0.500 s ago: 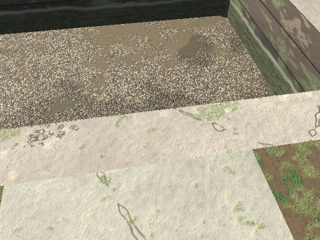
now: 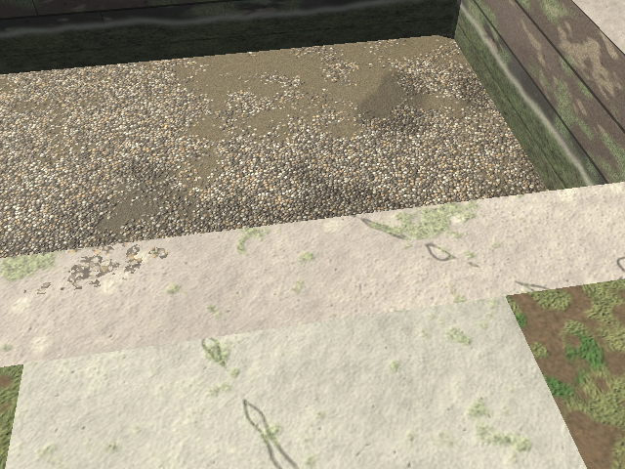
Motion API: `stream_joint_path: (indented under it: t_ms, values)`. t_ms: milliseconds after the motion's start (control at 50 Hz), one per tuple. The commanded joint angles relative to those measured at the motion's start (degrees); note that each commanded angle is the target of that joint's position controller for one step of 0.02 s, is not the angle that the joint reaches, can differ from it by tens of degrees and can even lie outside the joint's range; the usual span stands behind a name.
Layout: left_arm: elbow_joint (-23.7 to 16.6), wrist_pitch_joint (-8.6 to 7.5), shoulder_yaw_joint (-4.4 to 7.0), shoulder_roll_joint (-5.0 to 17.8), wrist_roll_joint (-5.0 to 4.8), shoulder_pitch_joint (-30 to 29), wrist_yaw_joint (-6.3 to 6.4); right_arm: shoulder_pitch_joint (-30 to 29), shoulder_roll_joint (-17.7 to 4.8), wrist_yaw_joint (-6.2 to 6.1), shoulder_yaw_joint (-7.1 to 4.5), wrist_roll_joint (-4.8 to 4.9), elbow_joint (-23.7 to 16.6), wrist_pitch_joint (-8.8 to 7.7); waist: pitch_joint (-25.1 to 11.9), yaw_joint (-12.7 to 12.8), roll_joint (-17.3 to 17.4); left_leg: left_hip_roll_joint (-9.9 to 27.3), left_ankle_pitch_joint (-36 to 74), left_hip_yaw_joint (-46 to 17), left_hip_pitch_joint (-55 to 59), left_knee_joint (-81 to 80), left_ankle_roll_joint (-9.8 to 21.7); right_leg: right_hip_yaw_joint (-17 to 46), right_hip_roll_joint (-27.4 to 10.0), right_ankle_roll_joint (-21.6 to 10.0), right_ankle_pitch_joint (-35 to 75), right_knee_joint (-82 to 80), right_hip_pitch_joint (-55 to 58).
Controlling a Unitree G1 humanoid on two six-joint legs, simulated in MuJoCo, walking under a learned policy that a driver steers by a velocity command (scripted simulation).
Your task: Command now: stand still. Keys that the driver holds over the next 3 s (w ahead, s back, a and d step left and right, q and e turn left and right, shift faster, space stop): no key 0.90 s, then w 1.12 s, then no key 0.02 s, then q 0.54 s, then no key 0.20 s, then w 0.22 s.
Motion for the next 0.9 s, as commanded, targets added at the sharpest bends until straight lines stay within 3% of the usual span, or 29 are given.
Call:
stream_joint_path:
  t_ms: [20, 400, 900]
  values:
    - [-0.9, -0.56, 1.05, 6.2, -0.05, -0.2, 0.32, 0.7, -6.2, -0.25, -1.19, 0.05, -1.2, -0.49, -1.1, -0.1, 0.1, 1.5, 7.3, -1.4, -2.3, -5.3, 0.8, 2.2, -2.2, -1.2, 8.8, -4.6, 1.4]
    - [4.8, -0.56, 0.11, 5.0, -0.17, 1.2, 0.56, 3.7, -5.1, -0.69, -0.38, 0.22, 4.3, -0.27, -0.2, 0.0, 0.0, 0.7, 6.7, -0.9, -2.8, -5.9, 1.0, 1.1, -1.7, -1.0, 8.1, -5.3, 0.9]
    - [6.7, -0.81, -1.01, 3.4, -0.24, 5.1, 0.77, 7.4, -3.1, -0.75, 0.25, 0.40, 7.2, -0.09, 0.7, 0.0, 0.1, 0.2, 6.1, -0.8, -3.6, -5.8, 1.4, 0.3, -1.4, -0.7, 7.0, -5.3, -0.4]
